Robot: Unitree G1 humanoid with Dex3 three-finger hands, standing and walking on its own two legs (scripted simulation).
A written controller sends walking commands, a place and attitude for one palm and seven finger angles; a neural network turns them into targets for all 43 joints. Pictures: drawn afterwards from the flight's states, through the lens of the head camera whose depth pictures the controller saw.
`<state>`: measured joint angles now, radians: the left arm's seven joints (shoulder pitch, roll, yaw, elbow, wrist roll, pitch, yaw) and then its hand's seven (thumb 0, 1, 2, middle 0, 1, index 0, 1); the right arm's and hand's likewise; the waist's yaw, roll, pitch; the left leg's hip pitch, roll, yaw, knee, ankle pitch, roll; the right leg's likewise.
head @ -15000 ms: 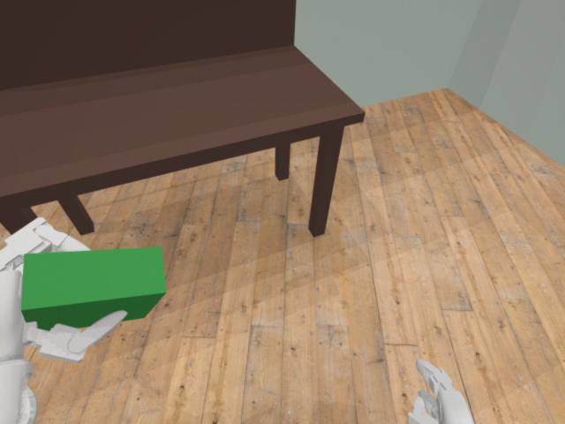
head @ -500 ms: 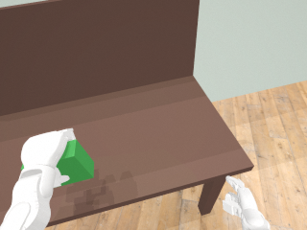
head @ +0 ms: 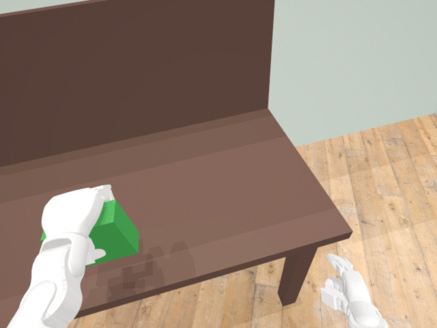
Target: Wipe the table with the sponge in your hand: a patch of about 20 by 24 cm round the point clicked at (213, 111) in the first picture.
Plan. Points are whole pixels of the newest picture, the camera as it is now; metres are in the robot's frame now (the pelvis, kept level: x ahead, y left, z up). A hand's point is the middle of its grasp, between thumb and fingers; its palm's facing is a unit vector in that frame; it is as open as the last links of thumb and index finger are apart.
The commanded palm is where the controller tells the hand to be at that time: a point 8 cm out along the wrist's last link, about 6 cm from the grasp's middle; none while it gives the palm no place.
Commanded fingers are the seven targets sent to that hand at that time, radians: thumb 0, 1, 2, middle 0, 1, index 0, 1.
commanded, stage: move the sponge above the wiping area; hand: left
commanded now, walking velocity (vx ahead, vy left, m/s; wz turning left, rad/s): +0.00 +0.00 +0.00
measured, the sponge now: (100, 240) +0.23 +0.28 +0.03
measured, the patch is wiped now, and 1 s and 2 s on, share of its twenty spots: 0.00 0.00 0.00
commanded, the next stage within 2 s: lower the sponge onto the table in 2.00 s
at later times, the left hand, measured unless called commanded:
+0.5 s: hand (98, 228) +0.25 +0.29 +0.05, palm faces -0.02 -0.09 -1.00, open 9.4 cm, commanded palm +0.22 +0.28 +0.11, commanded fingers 0.00 0.10 1.30 -1.20 -1.60 -1.20 -1.60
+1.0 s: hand (113, 227) +0.26 +0.27 +0.03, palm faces -0.03 -0.09 -1.00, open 9.4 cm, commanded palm +0.23 +0.27 +0.09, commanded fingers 0.00 0.10 1.30 -1.20 -1.60 -1.20 -1.60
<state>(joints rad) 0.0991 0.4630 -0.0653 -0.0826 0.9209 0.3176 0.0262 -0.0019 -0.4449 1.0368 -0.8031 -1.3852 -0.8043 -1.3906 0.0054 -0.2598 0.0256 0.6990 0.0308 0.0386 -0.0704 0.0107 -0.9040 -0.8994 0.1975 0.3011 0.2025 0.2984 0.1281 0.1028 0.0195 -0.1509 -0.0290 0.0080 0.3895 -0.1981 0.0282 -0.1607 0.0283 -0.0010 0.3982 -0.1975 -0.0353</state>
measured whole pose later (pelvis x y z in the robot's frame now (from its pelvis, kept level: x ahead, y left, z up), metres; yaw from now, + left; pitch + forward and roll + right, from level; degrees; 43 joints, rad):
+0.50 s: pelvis +0.00 +0.00 +0.00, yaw +0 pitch -1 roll +0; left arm 0.07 0.43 -0.07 0.04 0.94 0.28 0.09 0.00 -0.45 1.04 -0.80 -1.39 -0.80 -1.39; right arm 0.03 -0.26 0.01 0.72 0.04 0.03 -0.08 0.01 -0.90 -0.90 0.20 0.30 0.20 0.30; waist 0.12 0.09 0.00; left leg -0.18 -0.03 0.01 0.41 -0.21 0.03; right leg -0.19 0.03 0.00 0.41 -0.20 -0.03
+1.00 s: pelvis +0.01 +0.00 +0.00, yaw +0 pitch +0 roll +0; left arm 0.03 0.36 -0.15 0.11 0.98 0.36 0.15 0.00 -0.45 1.04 -0.80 -1.39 -0.80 -1.39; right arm 0.01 -0.24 0.01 0.71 0.04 0.05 -0.05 0.01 -0.90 -0.90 0.20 0.30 0.20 0.30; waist 0.12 0.08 -0.03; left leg -0.20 -0.03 0.01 0.41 -0.22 0.03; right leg -0.21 0.02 0.00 0.43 -0.22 -0.03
